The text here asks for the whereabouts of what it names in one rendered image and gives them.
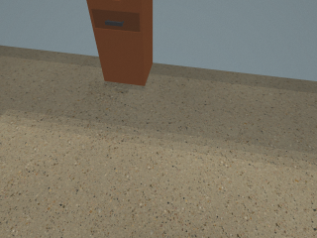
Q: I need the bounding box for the cabinet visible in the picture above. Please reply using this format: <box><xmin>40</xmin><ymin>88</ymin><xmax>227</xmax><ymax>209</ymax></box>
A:
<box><xmin>86</xmin><ymin>0</ymin><xmax>153</xmax><ymax>86</ymax></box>

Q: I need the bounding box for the drawer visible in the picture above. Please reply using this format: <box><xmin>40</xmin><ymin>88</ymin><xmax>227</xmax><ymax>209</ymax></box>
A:
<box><xmin>91</xmin><ymin>8</ymin><xmax>141</xmax><ymax>33</ymax></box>

